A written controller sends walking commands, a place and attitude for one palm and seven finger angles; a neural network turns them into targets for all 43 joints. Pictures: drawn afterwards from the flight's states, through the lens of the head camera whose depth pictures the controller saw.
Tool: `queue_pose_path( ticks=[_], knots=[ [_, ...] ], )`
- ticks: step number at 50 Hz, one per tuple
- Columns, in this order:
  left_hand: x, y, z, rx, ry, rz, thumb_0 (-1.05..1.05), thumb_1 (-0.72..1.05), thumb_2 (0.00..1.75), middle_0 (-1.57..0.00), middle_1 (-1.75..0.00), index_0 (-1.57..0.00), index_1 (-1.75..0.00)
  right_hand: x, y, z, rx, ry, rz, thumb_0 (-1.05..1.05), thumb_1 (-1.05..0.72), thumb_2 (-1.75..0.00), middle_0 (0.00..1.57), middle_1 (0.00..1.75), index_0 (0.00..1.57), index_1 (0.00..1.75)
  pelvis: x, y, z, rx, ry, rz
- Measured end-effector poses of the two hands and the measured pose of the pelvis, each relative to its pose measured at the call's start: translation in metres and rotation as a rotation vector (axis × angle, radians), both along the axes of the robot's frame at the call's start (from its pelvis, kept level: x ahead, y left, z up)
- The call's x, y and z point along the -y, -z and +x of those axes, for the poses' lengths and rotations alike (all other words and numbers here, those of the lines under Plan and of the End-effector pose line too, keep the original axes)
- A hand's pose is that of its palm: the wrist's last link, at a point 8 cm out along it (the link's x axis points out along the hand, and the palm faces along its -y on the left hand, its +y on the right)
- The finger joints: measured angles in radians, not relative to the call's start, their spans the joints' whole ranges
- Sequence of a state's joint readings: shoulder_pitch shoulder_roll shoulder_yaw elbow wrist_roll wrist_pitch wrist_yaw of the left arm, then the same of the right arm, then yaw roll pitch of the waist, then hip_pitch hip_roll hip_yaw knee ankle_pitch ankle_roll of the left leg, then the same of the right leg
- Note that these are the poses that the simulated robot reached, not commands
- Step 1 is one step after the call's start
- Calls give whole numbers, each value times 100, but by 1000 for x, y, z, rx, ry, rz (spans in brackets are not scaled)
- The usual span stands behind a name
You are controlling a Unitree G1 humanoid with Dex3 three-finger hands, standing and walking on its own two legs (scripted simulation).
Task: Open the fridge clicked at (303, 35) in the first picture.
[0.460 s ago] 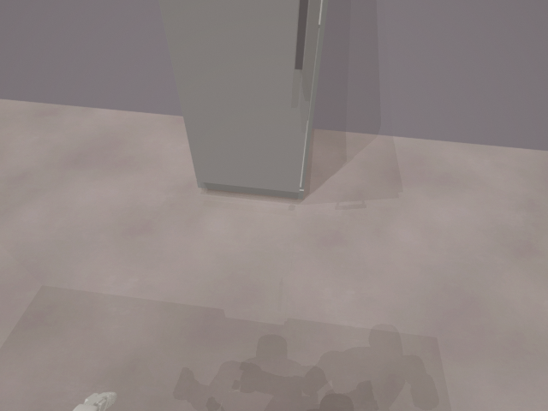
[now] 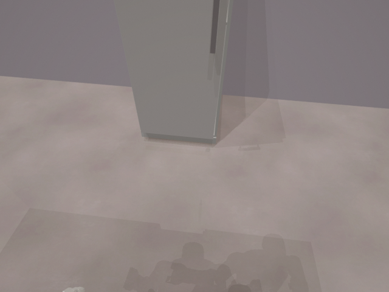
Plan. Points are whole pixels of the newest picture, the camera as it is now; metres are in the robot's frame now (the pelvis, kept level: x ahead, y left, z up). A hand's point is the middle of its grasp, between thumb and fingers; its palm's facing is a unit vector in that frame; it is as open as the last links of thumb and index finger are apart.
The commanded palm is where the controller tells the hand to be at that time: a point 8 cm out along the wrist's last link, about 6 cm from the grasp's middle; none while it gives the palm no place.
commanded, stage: stand and wait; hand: right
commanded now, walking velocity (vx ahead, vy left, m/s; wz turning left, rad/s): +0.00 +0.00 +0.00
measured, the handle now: (216, 4) +1.16 -0.03 +0.16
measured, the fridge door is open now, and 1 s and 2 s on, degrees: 0 0 0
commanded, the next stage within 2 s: look at it before walking up in 0.36 s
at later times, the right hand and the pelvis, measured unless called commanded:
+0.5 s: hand out of the picture +0.07 -0.24 -0.15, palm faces -0.04 +0.94 -0.34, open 7.4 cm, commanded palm none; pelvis -0.01 +0.01 +0.00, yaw +0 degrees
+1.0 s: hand out of the picture +0.06 -0.24 -0.15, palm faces -0.03 +0.94 -0.33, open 7.4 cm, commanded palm none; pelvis -0.01 +0.00 +0.00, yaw +0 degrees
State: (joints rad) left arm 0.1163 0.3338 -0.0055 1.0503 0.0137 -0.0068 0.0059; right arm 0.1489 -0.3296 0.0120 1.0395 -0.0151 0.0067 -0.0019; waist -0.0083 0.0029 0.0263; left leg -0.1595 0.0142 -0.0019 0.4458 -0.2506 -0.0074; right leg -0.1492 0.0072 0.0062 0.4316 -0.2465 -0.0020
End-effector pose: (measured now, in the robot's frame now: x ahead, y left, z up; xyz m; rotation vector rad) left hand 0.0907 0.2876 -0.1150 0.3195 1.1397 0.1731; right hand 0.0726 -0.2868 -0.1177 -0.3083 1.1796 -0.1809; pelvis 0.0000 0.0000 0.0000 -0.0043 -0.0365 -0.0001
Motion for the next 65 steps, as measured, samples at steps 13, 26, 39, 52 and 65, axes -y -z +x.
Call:
queue_pose_path(
  ticks=[13, 26, 39, 52, 65],
  knots=[
    [-11, 5, -37, -83, -34, 3, 0, 91, 90, -20, -30, -20, -30, 1, -1, -19, -47, 6, -15, 1, -90, -90, 20, 30, 20, 30, -6, -2, -8, 2, -5, 1],
    [-8, 5, -38, -68, -35, -10, 0, 91, 90, -20, -30, -20, -30, -4, -3, -11, -16, -9, -9, 1, -90, -90, 20, 30, 20, 30, -7, -3, -12, 3, -8, 0],
    [-8, 2, -34, -60, -32, -4, 0, 91, 90, -20, -30, -20, -30, -4, -2, -13, -19, -8, -3, 1, -90, -90, 20, 30, 20, 30, -6, -3, -12, 2, -8, 1],
    [-7, 2, -31, -73, -25, -1, 0, 91, 90, -20, -30, -20, -30, 0, -1, -20, -47, 5, -6, 1, -90, -90, 20, 30, 20, 30, -4, -4, -10, -2, -4, 2],
    [16, 20, -45, -89, -101, -60, 0, 91, 90, -20, -30, -20, -30, -24, 21, -31, -148, 0, 67, 0, -90, -90, 20, 30, 20, 30, -3, 6, 14, -25, -80, 5]
  ],
)
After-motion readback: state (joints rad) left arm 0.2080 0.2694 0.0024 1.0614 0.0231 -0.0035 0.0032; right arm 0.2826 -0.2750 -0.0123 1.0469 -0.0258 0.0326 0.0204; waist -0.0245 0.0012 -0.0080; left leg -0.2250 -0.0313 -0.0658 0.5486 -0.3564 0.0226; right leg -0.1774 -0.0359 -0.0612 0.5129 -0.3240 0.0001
